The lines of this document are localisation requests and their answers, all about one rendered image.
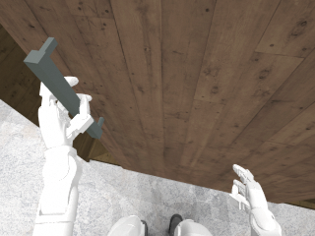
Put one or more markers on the robot left hand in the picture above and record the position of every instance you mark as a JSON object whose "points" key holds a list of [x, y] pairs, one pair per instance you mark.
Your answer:
{"points": [[53, 118]]}

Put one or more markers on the handle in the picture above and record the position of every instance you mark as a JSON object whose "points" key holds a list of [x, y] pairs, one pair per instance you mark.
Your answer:
{"points": [[43, 67]]}

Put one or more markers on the right robot forearm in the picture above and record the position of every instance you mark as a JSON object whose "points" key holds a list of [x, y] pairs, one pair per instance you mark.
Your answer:
{"points": [[263, 223]]}

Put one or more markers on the right robot foot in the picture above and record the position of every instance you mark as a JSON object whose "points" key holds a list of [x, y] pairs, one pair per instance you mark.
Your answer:
{"points": [[174, 221]]}

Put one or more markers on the right robot shin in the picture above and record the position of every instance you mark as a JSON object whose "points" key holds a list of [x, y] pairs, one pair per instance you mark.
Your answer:
{"points": [[186, 220]]}

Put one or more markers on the left robot forearm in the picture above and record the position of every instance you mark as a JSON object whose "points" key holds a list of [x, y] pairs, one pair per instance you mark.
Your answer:
{"points": [[58, 203]]}

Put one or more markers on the robot right hand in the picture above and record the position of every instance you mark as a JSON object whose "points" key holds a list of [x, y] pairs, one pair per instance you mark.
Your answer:
{"points": [[251, 194]]}

